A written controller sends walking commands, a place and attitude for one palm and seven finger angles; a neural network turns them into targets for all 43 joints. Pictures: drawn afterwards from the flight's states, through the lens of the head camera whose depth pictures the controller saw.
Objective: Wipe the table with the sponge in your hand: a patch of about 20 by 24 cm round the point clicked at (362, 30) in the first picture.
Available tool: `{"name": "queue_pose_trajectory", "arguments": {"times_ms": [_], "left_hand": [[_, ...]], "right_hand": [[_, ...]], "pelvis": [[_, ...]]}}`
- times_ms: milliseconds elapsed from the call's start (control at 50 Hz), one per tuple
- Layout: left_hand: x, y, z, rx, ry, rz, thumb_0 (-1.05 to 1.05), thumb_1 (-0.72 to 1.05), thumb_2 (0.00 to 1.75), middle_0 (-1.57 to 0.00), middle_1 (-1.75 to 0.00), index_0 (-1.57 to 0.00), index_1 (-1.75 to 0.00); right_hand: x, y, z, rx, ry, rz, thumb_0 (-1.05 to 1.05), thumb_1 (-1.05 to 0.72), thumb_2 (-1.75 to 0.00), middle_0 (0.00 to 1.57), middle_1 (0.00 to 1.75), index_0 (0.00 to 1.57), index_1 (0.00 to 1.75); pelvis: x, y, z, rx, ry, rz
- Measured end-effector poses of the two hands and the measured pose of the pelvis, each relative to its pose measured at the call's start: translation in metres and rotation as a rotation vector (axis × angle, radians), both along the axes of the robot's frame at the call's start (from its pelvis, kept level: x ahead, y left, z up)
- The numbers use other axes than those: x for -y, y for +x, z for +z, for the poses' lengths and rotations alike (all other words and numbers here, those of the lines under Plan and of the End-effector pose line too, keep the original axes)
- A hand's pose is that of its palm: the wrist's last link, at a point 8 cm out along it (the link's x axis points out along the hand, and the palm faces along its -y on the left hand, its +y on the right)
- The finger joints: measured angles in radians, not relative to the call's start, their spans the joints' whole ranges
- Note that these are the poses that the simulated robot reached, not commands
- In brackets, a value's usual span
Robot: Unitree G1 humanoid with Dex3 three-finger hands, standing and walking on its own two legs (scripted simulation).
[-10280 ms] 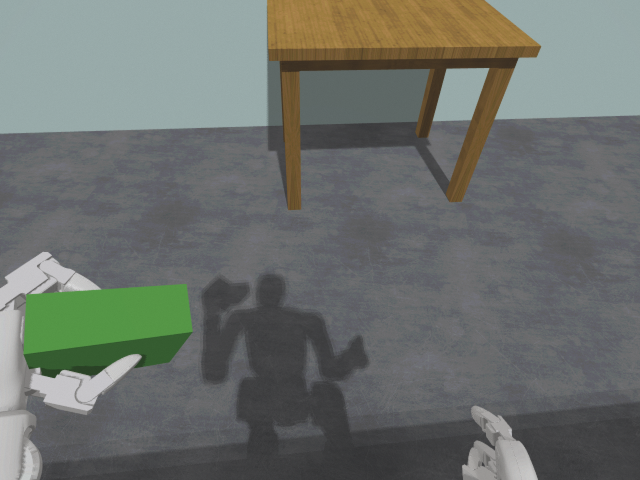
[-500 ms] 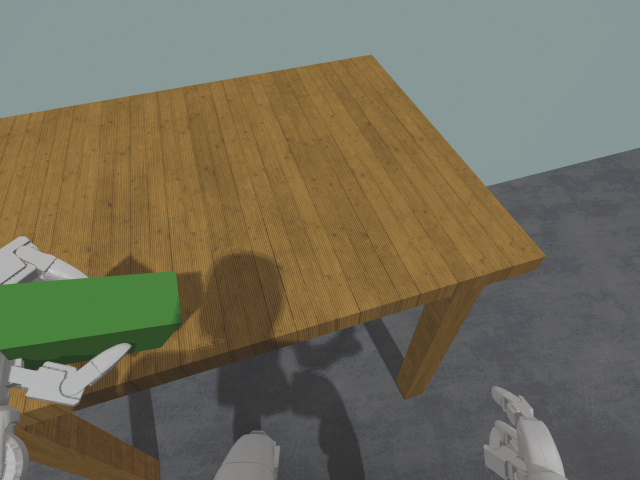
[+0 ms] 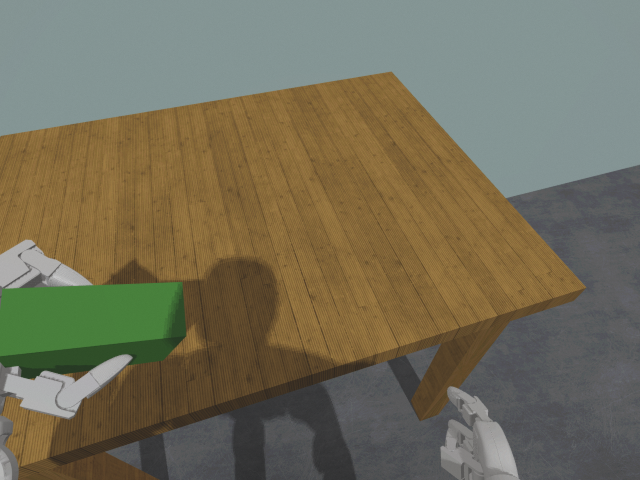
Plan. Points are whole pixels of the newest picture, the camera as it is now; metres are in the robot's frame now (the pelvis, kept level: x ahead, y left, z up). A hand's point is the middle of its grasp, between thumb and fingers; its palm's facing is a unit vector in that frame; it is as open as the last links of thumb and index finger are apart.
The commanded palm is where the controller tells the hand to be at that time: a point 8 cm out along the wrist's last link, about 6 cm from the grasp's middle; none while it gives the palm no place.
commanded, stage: come to a stop and stand still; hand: left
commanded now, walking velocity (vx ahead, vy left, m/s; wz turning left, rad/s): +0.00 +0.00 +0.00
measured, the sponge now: (124, 329) +0.21 +0.20 +0.16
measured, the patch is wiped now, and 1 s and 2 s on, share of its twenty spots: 0.00 0.00 0.00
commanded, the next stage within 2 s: look again from close up in 1.36 s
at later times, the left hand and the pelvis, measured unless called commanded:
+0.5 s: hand (12, 358) +0.18 +0.28 +0.16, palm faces +0.30 -0.85 -0.44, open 9.3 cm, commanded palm +0.12 +0.32 +0.18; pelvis -0.04 +0.04 +0.00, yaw +1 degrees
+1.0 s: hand (24, 309) +0.22 +0.29 +0.17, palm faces +0.38 -0.83 -0.41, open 9.3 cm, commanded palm +0.16 +0.32 +0.18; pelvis +0.00 +0.04 +0.01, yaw +1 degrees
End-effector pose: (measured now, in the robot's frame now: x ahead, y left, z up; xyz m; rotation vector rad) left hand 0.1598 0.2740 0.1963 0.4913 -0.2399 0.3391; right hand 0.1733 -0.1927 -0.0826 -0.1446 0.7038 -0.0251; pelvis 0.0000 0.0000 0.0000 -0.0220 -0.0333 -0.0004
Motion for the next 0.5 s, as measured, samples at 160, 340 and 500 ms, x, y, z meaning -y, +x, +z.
{"name": "queue_pose_trajectory", "arguments": {"times_ms": [160, 340, 500], "left_hand": [[-0.028, -0.009, -0.015, -0.018, -0.041, 0.096, 0.00, -0.42, 1.02, -0.83, -1.34, -0.83, -1.34], [-0.049, 0.006, -0.029, 0.076, -0.096, -0.004, 0.00, -0.42, 1.02, -0.83, -1.34, -0.83, -1.34], [-0.052, -0.016, -0.021, 0.064, 0.049, -0.117, 0.00, -0.42, 1.02, -0.83, -1.35, -0.83, -1.35]], "right_hand": [[0.028, -0.001, 0.018, 0.064, -0.105, -0.038, 0.01, -0.90, -0.89, 0.20, 0.30, 0.20, 0.30], [0.025, -0.038, 0.038, 0.078, -0.171, -0.046, 0.01, -0.90, -0.89, 0.20, 0.30, 0.20, 0.30], [-0.014, -0.062, 0.021, -0.003, -0.121, -0.025, 0.01, -0.90, -0.89, 0.20, 0.30, 0.20, 0.30]], "pelvis": [[-0.005, -0.012, 0.002, 0.022, -0.006, 0.008], [-0.029, -0.034, 0.002, 0.019, 0.008, -0.026], [-0.041, -0.036, 0.000, 0.007, 0.005, 0.014]]}}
